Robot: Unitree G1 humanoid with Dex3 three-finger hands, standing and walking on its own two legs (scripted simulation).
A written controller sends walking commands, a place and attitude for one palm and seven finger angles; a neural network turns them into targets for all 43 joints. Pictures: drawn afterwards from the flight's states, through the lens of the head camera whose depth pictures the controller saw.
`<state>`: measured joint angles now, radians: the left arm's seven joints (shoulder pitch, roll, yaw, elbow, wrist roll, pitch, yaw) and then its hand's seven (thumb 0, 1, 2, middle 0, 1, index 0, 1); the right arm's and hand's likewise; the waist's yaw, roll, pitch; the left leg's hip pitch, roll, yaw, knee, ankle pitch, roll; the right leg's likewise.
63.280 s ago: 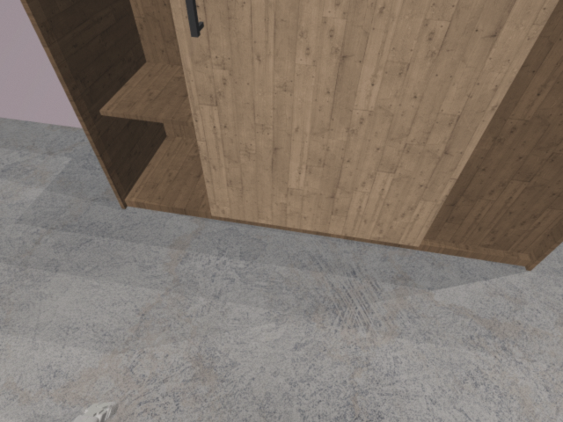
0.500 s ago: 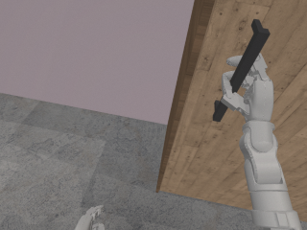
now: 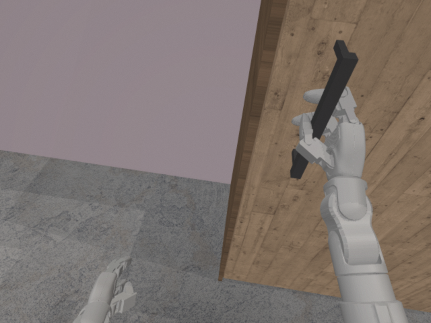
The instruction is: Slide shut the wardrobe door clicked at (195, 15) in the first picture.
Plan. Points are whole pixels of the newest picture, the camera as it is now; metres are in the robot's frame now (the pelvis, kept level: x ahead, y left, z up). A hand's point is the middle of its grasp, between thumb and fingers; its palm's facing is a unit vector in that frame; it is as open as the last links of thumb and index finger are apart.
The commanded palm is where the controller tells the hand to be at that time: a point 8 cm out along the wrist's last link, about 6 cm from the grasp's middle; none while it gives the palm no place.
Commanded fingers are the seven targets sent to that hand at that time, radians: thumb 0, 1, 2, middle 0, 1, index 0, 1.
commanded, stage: stop walking and hold the door there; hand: right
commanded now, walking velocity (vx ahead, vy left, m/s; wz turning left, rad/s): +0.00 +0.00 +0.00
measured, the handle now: (314, 119) +0.40 -0.14 +0.21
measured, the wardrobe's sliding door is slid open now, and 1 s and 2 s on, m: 0.00 0.00 0.00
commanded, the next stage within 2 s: loosen the grip on the handle in 0.02 s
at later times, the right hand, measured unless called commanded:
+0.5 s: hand (303, 135) +0.36 -0.11 +0.21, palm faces +0.12 +0.99 -0.07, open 12.2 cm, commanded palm +0.33 -0.16 +0.21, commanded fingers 0.00 0.55 -0.20 0.32 1.23 0.32 1.23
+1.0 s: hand (303, 139) +0.35 -0.11 +0.21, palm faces +0.05 +0.99 -0.10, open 14.8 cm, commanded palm +0.32 -0.19 +0.20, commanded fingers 0.00 0.55 -0.20 0.25 1.15 0.25 1.15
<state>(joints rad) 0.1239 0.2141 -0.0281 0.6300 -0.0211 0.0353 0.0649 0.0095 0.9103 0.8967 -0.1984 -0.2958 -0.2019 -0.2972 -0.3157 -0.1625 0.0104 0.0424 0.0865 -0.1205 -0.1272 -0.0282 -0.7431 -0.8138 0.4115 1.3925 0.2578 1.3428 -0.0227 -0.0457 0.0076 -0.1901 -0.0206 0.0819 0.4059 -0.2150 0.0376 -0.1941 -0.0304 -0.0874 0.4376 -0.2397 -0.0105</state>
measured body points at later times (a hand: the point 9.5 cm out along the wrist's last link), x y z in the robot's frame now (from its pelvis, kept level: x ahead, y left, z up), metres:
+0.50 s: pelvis -0.01 +0.02 -0.01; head -0.02 +0.04 +0.44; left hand +0.13 +0.26 -0.11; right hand +0.34 -0.16 +0.21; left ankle +0.00 +0.09 -0.74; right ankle +0.00 -0.11 -0.74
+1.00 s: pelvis +0.01 +0.01 +0.00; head +0.00 +0.03 +0.45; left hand +0.17 +0.24 -0.11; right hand +0.34 -0.16 +0.21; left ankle +0.00 +0.09 -0.74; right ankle +0.00 -0.11 -0.74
